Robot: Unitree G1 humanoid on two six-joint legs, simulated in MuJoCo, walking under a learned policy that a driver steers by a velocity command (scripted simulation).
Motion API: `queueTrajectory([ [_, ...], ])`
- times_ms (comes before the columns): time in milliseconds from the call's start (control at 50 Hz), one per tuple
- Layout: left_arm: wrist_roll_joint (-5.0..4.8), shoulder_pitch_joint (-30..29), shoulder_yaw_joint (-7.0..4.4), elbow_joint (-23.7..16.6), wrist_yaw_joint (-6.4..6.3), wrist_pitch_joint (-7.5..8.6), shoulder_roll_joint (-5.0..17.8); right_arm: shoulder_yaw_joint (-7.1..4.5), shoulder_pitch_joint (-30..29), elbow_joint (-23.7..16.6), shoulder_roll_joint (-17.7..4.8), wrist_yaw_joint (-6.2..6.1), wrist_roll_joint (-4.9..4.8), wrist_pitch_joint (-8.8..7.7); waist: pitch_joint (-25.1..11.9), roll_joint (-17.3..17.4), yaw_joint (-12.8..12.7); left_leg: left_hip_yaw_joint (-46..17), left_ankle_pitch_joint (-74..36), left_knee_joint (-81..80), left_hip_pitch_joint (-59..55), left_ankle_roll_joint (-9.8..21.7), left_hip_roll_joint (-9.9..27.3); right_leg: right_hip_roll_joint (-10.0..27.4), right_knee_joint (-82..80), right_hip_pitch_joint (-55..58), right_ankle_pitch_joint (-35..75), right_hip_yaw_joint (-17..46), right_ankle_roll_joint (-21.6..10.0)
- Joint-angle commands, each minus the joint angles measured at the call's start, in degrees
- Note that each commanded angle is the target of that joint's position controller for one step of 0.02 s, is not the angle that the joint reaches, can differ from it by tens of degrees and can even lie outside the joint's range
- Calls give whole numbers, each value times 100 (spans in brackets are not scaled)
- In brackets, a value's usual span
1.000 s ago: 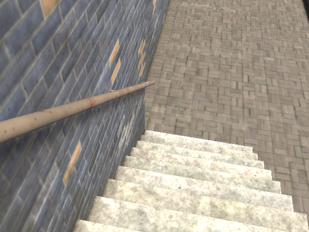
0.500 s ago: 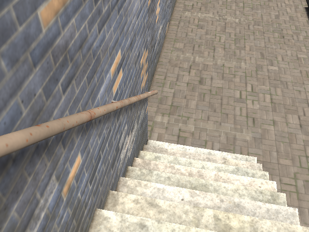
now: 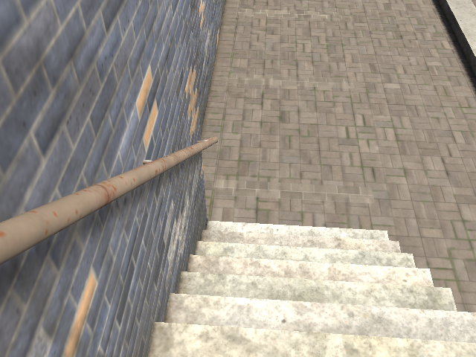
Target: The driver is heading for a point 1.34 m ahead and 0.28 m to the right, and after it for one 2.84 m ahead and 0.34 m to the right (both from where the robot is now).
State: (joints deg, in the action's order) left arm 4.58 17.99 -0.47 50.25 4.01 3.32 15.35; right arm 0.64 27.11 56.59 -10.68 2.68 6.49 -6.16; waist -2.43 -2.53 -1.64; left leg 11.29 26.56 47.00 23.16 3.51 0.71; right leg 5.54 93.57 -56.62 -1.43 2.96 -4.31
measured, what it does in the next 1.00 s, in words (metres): goes down, turning right: right foot 0.20 m lower, then left foot 0.20 m lower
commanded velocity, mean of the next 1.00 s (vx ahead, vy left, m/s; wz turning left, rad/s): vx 0.49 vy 0.00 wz -0.41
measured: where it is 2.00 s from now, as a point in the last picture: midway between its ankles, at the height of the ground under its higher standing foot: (302, 342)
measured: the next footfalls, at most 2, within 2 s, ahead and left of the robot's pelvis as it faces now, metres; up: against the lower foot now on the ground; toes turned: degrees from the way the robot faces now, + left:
right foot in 0.34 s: +0.26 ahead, -0.16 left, -0.20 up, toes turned -19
left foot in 0.76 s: +0.51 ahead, -0.01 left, -0.40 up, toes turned -25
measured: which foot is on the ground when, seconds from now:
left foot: down 0.00-0.34, up 0.36-0.74, down 0.76-1.00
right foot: up 0.00-0.32, down 0.34-0.78, up 0.80-1.00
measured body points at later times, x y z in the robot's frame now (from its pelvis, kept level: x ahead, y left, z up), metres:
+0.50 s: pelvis +0.25 -0.08 -0.18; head +0.25 -0.08 +0.27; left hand +0.28 +0.18 -0.32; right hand +0.18 -0.31 -0.32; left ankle +0.29 +0.07 -0.75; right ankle +0.22 -0.15 -0.90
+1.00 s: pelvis +0.49 -0.09 -0.38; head +0.48 -0.09 +0.07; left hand +0.73 +0.05 -0.49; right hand +0.27 -0.23 -0.52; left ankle +0.47 +0.01 -1.10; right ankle +0.60 -0.28 -0.97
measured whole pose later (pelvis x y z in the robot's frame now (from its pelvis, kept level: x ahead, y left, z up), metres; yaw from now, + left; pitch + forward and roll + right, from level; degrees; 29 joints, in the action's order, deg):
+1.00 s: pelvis +0.49 -0.09 -0.38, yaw -23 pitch +1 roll +1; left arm 5.0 9.5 0.1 48.0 7.1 4.0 12.8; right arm 0.1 35.3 65.1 -11.4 2.4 5.2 -6.2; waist -3.7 -0.4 4.6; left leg -0.2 25.1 37.6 13.6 4.8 -5.7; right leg 5.7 74.9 -57.5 14.1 -0.6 -3.8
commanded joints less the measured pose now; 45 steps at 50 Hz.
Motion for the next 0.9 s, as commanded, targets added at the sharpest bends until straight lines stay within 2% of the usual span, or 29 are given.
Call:
queueTrajectory([
  [20, 173, 789, -2, 168, 221, -131, -50, 164, -94, -72, -15, -286, -9, -313, 589, 998, -385, -1625, -666, -1987, 2016, 1056, 1433, 206, -972, 939, 1175, -115, -56],
  [60, 333, 66, 62, -23, 302, -56, -9, 222, 168, 224, 48, -457, 32, -435, 410, 826, -21, -1419, -1024, -1326, 626, 951, 1617, 424, -2602, 167, 2474, 290, -35],
  [100, 76, -267, 126, 6, 200, -50, -34, 283, 671, 468, -3, -465, 144, -397, 561, 361, 240, -1057, -409, -884, 669, 772, 1615, 386, -4145, 749, 4148, 13, 35],
  [140, 86, -679, 118, -72, 130, -142, -79, 288, 778, 448, 114, -415, 55, -246, 694, 691, 351, -662, 306, -922, 1304, 611, 1358, -23, -4705, 2222, 3761, -704, 68],
  [200, 112, -1542, 111, -352, 115, -307, -72, 148, 1333, 763, -294, -361, -30, -101, 1414, 523, 696, -1349, 434, -550, -237, 668, 2103, 117, -5841, 1479, 2378, -459, 119],
  [260, 120, -1862, 143, -345, 26, -159, -248, 34, 1844, 1212, -124, -471, 146, 30, 1230, 439, 852, -1598, -864, 66, -1474, 554, 2181, 151, -6511, 1757, 2124, -536, -162],
  [280, 58, -1916, 67, -182, 46, -115, -88, -60, 1556, 1082, -327, -426, -86, 141, 1373, 162, 935, -1435, -930, 547, -1718, 524, 1857, 19, -7880, 1980, 1328, -650, -130],
  [300, -31, -137, -27, 389, 71, -147, -83, -138, 1327, 1277, -728, -149, 363, 200, 930, 351, 123, -1222, -2238, 1488, -806, 304, 1892, -32, -6850, 4131, 2708, -711, -215],
  [320, -51, 832, -344, 905, 65, -95, 468, -191, 807, 1207, -798, 61, 22, 250, 667, -147, -435, -683, -2225, 2720, -380, 258, 1358, -374, -8186, 5434, 2134, -1271, -155],
  [340, 14, 1923, -628, 1279, 53, -78, 1051, -238, 1065, 1222, -959, 264, 145, 341, 208, -544, -817, -283, -1275, 4727, 696, -62, 854, -189, -7686, 7430, 3035, -1093, -434],
  [360, 125, 3020, -751, 1627, 29, -67, 1559, -316, 1317, 1107, -484, 477, -43, 315, -939, -1540, -769, -201, 2184, 7375, 2296, -260, 49, 486, -5694, 9380, 5859, -208, -1275],
  [380, 88, 3117, -864, 1676, -12, 29, 1625, -207, 555, 477, -198, 531, -91, 187, -1481, -885, -1018, -656, 2072, 7510, 3271, -117, 156, 744, -5457, 9877, 5097, 293, -1472],
  [420, 76, 2227, -658, 1664, 65, 157, 949, -109, -853, -379, -29, 187, -430, -25, -280, 606, -715, -1062, 1209, 6392, 4376, -78, 528, 1299, -6186, 8060, 2328, 843, -1365],
  [440, 0, 1421, -481, 1427, 200, 167, 539, -167, -780, -561, -188, 71, -488, -88, 478, 215, -203, -1597, 571, 6027, 4482, -81, 642, 1756, -6568, 6244, 617, 1880, -1708],
  [460, 57, 843, -89, 1200, 174, 193, -493, -87, -344, -293, -74, -48, -244, -14, 1023, 862, 252, -2234, -1230, 3854, 3890, 99, 1294, 1595, -6692, 4626, 675, 1431, -1384],
  [500, -178, 468, 75, 907, 95, 338, -543, -147, -77, 4, -49, -24, -33, 199, 1003, 535, 425, -1597, -2727, 1862, 1590, -83, 1002, 939, -7002, 2431, 789, 801, -1667],
  [540, -66, 518, 37, 799, 57, 452, 68, -30, 180, 71, 32, 251, 40, 210, 583, 134, 529, -1324, -3734, 2054, 569, -206, 618, 251, -6181, 1462, 437, 441, -1473],
  [580, 18, 1035, 206, 984, -75, 520, -273, 15, -532, -232, -269, 213, 8, 143, 375, 465, 200, -1992, -5889, -20, 511, -325, 820, 36, -5236, 1816, -661, 696, -1071],
  [620, 83, 702, 142, 649, -52, 439, 165, 9, -989, -389, -361, 58, -137, 169, 478, 93, 210, -1359, -5452, -466, -1081, -589, 376, -300, -5004, 727, -1803, 587, -947],
  [680, 6, 839, 135, 267, 43, 357, 288, -15, -456, -398, -515, 21, 71, 245, 574, 160, 541, -1355, -3848, -760, -1187, -640, 236, -85, -3850, 1428, -1481, 1632, -1050],
  [720, -159, 1347, -12, 340, -141, 159, 582, -2, -1842, -794, -578, 103, -268, 311, 794, 270, -151, -1649, -3989, -3649, -244, -303, 455, -56, -3247, 3532, -1337, 2291, -1032],
  [740, -78, 1298, -53, 415, -51, 33, 711, -40, -1362, -598, -582, 90, -381, 264, 692, 171, 104, -1364, -4273, -3865, -1160, -179, 386, -158, -2643, 3315, -945, 2214, -1039],
  [780, -50, 1677, -52, 603, 470, -11, 184, -537, 2290, 650, -1453, 102, -165, 43, -144, 1326, 1336, -1449, -6261, -2218, -4903, 689, 988, -1013, 1043, 741, -723, 1234, -339],
  [800, -226, 2577, -137, 598, 561, 86, -114, -658, 2034, 475, -2033, 263, -187, 98, -845, 2083, 654, -2428, -9212, -938, -5972, 1745, 1950, -1603, 3502, -1033, -4657, 206, 57],
  [820, -398, 1814, -221, 148, 472, 129, 207, -758, 1869, 470, -2132, 301, -6, 144, -466, 1274, 833, -2797, -8652, -1134, -5607, 1888, 2081, -1397, 3843, -2128, -4450, -183, 123],
  [840, -377, 734, -227, -417, 311, 166, 283, -773, 1195, 341, -2010, 293, -137, 179, -65, 1188, 959, -3949, -5833, -1802, -4964, 2207, 2499, -1094, 3493, -3098, -4010, -54, 279],
  [860, -232, 210, -83, -480, 184, 135, -18, -457, 848, 486, -933, 293, -126, 231, 544, 531, 717, -4221, -2947, -2249, -4058, 2011, 2560, -419, 3065, -3645, -3022, 545, -20],
  [880, -377, -1087, -202, -547, -444, -194, -33, -335, 340, 302, -664, -84, -1014, 322, 782, 108, 246, -3733, -2323, -2492, -2486, 1738, 2389, -284, 1787, -2210, -3050, -22, 172],
  [900, -329, -1207, -95, -539, -583, -373, -254, -160, 295, 327, -363, -284, -1015, 286, 1315, -198, 87, -3577, -2118, -2337, -1310, 1464, 1926, -184, 1052, -1881, -2413, 173, 312],
])
Over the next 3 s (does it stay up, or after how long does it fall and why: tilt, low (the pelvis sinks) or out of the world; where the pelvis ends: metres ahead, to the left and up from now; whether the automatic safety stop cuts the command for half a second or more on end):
stays up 1.48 -0.27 -1.20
